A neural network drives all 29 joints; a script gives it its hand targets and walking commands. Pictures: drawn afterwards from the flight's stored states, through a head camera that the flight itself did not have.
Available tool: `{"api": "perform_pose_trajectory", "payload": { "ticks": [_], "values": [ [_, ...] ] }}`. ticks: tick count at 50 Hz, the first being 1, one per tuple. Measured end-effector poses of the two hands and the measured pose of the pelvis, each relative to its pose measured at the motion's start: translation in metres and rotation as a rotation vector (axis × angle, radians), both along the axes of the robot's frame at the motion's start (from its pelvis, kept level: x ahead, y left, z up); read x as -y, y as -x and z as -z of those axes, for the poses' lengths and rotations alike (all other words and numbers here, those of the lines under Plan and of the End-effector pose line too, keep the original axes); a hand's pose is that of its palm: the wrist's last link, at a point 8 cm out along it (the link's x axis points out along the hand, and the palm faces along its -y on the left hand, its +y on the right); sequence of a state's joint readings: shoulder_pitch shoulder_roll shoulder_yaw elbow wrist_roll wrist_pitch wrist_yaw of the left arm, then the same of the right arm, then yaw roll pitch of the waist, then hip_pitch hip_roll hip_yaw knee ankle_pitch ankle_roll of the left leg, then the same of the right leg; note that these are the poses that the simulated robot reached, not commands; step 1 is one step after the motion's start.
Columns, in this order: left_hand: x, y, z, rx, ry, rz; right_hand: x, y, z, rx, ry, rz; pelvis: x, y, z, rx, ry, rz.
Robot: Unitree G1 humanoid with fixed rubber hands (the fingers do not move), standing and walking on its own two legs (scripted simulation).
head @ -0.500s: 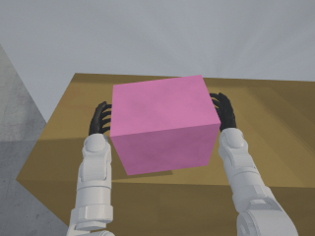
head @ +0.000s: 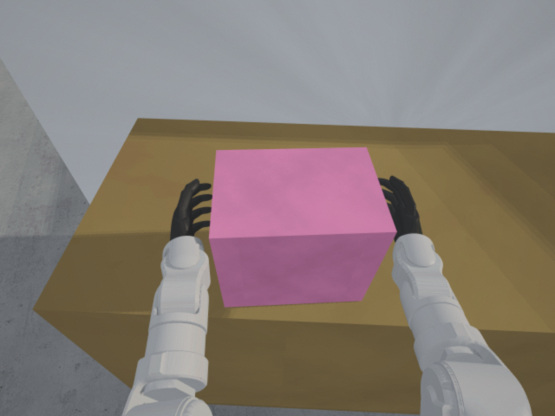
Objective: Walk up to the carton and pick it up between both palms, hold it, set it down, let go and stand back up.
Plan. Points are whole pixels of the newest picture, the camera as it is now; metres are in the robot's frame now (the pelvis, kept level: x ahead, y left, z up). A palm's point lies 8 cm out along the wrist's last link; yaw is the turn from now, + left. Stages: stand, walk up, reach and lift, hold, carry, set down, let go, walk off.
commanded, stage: set down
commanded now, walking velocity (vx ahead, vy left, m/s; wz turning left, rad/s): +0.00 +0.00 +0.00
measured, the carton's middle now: (293, 229) +0.42 +0.02 +0.03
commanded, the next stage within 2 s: none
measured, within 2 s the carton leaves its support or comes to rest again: neither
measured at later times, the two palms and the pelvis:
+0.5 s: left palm (183, 239) +0.35 +0.18 +0.08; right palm (402, 231) +0.40 -0.15 +0.07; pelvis +0.00 +0.00 +0.00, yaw -1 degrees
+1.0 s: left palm (184, 238) +0.36 +0.18 +0.07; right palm (399, 231) +0.40 -0.15 +0.06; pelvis +0.01 +0.01 +0.00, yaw -1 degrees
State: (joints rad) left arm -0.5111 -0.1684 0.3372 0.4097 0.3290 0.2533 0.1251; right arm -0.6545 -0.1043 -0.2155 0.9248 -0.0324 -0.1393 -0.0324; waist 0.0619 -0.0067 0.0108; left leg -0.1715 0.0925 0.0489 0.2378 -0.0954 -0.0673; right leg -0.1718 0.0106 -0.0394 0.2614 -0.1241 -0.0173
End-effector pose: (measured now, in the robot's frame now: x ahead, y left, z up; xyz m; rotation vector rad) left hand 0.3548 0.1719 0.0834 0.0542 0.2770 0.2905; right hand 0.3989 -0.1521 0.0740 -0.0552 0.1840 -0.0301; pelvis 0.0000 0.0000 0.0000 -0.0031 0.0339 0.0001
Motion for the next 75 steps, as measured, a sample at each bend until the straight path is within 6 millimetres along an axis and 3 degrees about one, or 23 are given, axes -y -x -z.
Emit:
{"api": "perform_pose_trajectory", "payload": {
  "ticks": [14, 24, 75],
  "values": [
    [-0.007, 0.003, 0.006, 0.025, 0.012, -0.027, -0.009, -0.005, -0.001, 0.024, 0.003, -0.010, -0.001, -0.002, 0.000, -0.025, 0.003, 0.000],
    [-0.003, 0.005, 0.006, 0.026, 0.013, -0.014, -0.003, 0.003, 0.004, 0.020, -0.017, 0.002, -0.004, 0.001, 0.000, -0.020, 0.003, 0.009],
    [-0.007, -0.003, 0.017, 0.078, -0.012, 0.008, -0.003, -0.003, 0.012, 0.061, 0.003, -0.026, -0.007, -0.010, 0.000, -0.022, 0.001, 0.031]
  ]
}}
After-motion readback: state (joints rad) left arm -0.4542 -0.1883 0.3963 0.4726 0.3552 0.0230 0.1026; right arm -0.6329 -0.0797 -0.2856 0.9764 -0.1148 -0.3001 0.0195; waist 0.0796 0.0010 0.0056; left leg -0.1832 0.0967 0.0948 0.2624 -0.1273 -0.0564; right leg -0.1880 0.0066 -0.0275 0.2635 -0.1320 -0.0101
